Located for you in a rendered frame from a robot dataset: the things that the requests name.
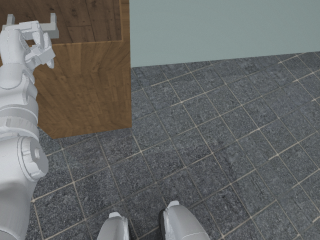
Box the cabinet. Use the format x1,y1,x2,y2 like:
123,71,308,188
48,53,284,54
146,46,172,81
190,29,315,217
0,0,132,139

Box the left robot forearm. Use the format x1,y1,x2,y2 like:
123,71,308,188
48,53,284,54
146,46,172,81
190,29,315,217
0,63,40,142

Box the handle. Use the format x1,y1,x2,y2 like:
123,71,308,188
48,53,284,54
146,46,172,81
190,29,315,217
2,13,59,40

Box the left robot upper arm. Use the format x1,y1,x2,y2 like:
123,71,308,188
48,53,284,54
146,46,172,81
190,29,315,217
0,136,49,240

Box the right robot shin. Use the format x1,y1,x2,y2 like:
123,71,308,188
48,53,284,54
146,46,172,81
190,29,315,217
164,200,180,240

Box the drawer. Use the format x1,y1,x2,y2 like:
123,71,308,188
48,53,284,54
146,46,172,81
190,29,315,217
0,0,122,46

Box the left robot hand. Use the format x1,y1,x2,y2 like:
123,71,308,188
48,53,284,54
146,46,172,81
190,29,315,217
0,20,56,74

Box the left robot thigh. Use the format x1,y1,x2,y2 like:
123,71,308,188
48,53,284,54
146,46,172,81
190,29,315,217
97,216,130,240

